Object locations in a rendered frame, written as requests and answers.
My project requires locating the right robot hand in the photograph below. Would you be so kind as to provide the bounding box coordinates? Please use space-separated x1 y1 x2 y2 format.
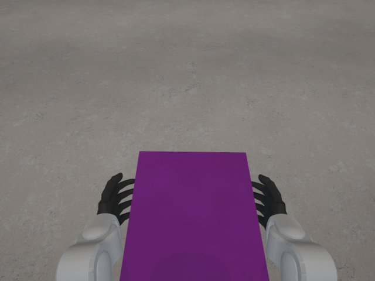
251 174 287 230

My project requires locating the robot right forearm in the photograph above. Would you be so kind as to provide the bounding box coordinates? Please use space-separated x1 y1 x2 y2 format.
265 214 338 281

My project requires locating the carton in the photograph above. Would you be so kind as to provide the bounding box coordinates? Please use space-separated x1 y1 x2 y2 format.
120 151 270 281

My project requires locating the robot left forearm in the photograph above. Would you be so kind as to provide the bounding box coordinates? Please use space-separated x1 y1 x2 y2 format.
56 213 122 281

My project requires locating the left robot hand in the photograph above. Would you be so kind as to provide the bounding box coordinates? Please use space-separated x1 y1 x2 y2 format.
97 173 135 225

